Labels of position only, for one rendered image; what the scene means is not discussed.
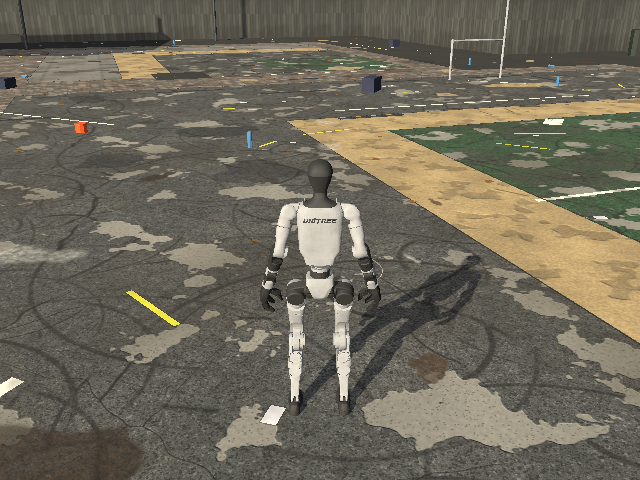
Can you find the robot right upper arm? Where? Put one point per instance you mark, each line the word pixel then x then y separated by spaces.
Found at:
pixel 352 213

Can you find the robot left thigh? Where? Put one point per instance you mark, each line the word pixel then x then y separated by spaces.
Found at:
pixel 296 303

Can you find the robot right forearm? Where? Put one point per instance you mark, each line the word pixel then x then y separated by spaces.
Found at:
pixel 367 270

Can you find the robot torso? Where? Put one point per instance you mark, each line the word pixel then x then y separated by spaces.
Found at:
pixel 320 235

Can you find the robot left upper arm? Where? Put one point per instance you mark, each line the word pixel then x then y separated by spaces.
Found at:
pixel 287 213

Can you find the robot left forearm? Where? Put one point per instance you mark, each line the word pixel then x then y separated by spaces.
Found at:
pixel 272 270

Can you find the robot left hand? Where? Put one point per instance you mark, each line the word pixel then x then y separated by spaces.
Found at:
pixel 265 297

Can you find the robot right hand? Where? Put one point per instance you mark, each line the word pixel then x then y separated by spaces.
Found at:
pixel 375 295

